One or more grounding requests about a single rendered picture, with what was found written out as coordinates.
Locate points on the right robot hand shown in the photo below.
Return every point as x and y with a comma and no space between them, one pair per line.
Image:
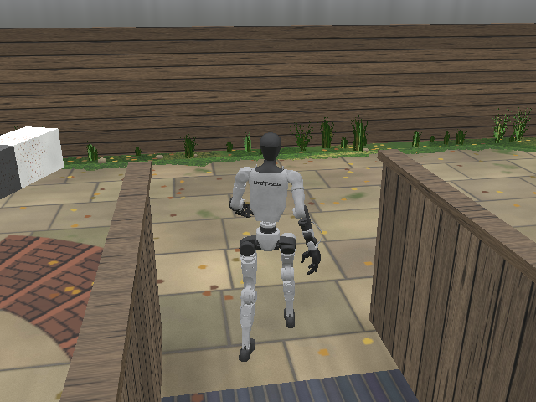
316,258

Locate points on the left robot forearm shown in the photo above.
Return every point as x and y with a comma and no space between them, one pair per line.
236,210

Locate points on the robot right upper arm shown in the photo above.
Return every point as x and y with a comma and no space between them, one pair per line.
297,189

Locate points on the right robot forearm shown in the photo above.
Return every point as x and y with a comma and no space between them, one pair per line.
307,231

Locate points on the humanoid robot head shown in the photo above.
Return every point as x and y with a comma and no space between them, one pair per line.
270,145

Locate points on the left robot hand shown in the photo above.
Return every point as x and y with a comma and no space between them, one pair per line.
247,211

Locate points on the humanoid robot torso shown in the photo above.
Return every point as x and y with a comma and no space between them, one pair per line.
268,192

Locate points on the robot left upper arm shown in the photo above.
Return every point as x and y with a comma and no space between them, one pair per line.
241,178

